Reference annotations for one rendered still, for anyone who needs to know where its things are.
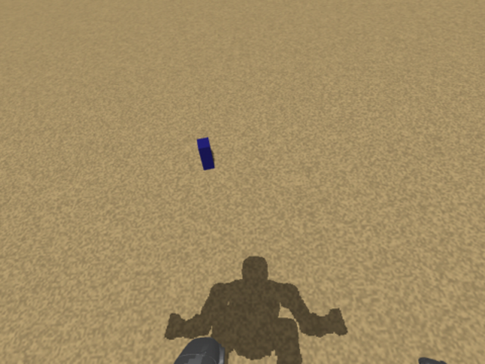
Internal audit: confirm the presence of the carton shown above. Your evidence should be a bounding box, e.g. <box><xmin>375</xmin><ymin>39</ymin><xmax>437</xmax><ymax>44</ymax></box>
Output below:
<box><xmin>197</xmin><ymin>137</ymin><xmax>214</xmax><ymax>170</ymax></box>

